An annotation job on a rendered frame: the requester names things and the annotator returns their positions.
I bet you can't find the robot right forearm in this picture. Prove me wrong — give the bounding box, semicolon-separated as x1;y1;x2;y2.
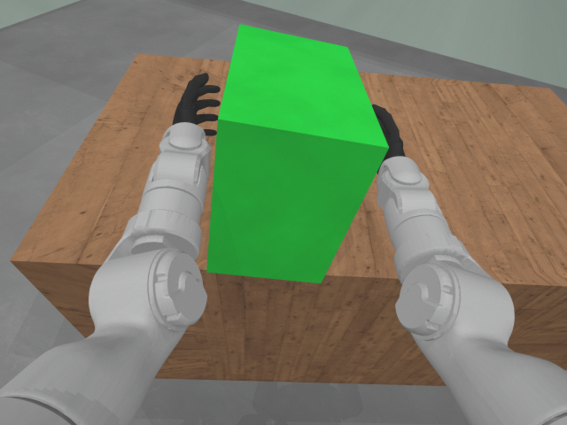
377;156;493;284

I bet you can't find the carton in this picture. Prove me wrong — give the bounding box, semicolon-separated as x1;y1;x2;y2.
206;24;389;283

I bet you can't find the robot left upper arm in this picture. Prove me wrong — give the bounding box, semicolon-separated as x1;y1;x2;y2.
0;248;207;425

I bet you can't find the robot left hand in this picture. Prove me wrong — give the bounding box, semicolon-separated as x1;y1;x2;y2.
172;73;221;136

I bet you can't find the robot right upper arm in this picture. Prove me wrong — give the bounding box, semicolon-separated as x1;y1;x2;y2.
395;261;567;425

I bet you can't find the robot right hand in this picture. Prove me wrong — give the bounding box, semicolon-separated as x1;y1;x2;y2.
372;104;406;175

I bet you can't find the robot left forearm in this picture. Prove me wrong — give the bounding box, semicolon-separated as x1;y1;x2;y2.
89;122;211;318

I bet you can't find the pedestal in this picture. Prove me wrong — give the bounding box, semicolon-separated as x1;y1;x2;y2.
10;53;567;386

